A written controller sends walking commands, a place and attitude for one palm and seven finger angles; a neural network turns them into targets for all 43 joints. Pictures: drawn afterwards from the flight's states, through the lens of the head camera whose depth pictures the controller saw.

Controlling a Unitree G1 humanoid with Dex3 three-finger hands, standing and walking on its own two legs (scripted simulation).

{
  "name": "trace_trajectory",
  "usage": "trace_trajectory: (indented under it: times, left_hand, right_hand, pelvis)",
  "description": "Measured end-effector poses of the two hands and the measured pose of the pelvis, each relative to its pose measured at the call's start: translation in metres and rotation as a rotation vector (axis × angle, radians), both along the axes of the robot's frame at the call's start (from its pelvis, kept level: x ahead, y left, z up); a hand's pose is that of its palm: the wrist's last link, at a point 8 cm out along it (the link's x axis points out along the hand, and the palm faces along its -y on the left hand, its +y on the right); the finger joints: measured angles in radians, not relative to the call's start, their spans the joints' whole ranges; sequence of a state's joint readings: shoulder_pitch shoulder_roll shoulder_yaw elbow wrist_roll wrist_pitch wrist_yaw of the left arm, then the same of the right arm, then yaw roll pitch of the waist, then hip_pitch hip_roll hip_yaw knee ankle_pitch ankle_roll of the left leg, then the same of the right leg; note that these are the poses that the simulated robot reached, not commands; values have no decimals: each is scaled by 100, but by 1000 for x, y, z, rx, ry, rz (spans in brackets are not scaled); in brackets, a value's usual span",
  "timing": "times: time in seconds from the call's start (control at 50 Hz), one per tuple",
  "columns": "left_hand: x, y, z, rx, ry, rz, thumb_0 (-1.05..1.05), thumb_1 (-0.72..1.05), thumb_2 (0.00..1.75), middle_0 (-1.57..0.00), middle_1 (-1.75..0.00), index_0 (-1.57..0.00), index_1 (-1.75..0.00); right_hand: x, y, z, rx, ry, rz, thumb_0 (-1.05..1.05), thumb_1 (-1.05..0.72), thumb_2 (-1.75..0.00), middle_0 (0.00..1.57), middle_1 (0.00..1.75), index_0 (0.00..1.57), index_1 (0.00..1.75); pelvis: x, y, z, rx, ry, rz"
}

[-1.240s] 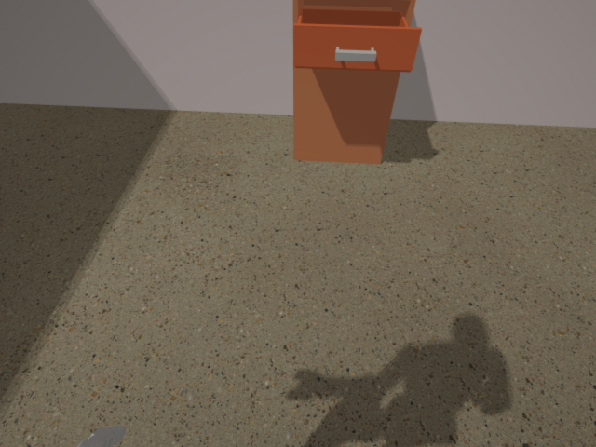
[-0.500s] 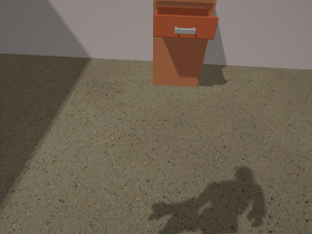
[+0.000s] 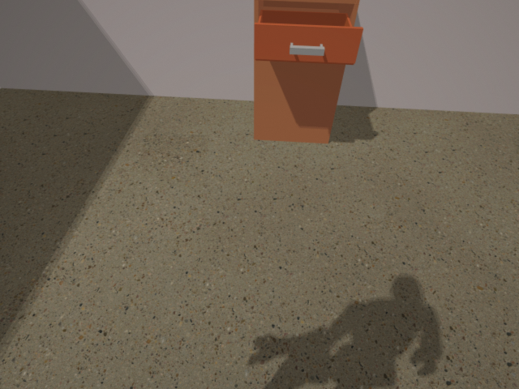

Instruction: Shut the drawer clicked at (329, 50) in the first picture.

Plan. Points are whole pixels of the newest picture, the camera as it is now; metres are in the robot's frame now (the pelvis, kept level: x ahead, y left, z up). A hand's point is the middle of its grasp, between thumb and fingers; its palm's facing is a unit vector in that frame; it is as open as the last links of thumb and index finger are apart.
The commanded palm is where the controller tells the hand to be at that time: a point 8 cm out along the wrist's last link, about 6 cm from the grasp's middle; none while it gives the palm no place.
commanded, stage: look at it before walking up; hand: left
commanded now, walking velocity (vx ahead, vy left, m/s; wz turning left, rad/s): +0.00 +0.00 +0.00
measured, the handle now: (306, 48) +1.36 -0.12 -0.05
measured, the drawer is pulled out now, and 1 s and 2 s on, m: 0.30 0.30 0.30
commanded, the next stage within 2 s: walk to a spot facing it in 0.20 s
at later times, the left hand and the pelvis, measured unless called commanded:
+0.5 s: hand out of the picture +0.06 +0.22 -0.17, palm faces -0.05 -0.96 -0.26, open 7.4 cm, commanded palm none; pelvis +0.02 +0.00 -0.01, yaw -4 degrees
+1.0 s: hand (200, 380) +0.18 +0.12 -0.18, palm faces -0.20 -0.97 -0.15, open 7.4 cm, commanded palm none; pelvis +0.17 -0.05 +0.00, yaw -15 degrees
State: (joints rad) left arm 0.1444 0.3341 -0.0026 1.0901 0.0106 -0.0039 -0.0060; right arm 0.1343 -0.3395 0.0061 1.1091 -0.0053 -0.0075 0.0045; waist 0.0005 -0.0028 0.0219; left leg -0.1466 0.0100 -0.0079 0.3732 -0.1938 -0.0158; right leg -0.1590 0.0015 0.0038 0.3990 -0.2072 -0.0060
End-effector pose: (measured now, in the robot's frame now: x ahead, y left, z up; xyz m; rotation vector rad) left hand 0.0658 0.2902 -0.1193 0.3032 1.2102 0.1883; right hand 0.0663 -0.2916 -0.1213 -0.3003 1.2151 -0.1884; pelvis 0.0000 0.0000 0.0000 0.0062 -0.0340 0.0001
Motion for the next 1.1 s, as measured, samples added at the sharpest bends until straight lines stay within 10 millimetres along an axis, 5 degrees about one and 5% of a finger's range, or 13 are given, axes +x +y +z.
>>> trace_trajectory:
  times: [0.4, 0.56, 0.74, 0.82, 0.96, 1.1]
  left_hand:
    - [1, -5, -6, -12, 24, 6, 0, 91, 90, -20, -30, -20, -30]
    - [-3, -32, -27, -93, 141, -20, 0, 91, 90, -20, -30, -20, -30]
    - [75, -88, -38, -114, 78, -108, 0, 91, 90, -20, -30, -20, -30]
    - [90, -105, -34, -124, 70, -89, 0, 91, 90, -20, -30, -20, -30]
    - [110, -119, -29, -156, 194, -132, 0, 91, 90, -20, -30, -20, -30]
    - [162, -105, -45, -179, 239, -111, 0, 91, 90, -20, -30, -20, -30]
  right_hand:
    - [5, 4, -2, 2, 8, -8, 0, -91, -90, 20, 30, 20, 30]
    - [-19, 26, -21, 72, 37, -124, 0, -91, -90, 20, 30, 20, 30]
    - [-65, 15, -49, 138, 232, -280, 0, -91, -90, 20, 30, 20, 30]
    - [-28, 3, -39, 131, 207, -284, 1, -91, -90, 20, 29, 20, 30]
    - [91, -9, -13, 118, -49, -294, 1, -91, -90, 20, 29, 20, 30]
    - [203, 7, -7, 110, -158, -244, 1, -91, -90, 20, 29, 20, 30]
  pelvis:
    - [9, 0, -1, -4, 8, -19]
    - [37, -2, -11, 7, 30, -107]
    - [82, -39, -28, 2, 23, -183]
    - [107, -49, -19, -9, 14, -202]
    - [157, -50, -4, -10, 34, -258]
    - [227, -36, -13, -39, 40, -286]
